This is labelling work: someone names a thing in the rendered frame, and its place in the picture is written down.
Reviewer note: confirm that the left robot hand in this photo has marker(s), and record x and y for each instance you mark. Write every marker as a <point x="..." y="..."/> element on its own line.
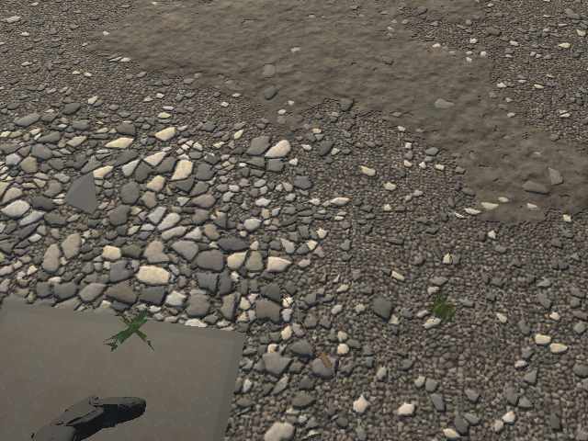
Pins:
<point x="90" y="415"/>

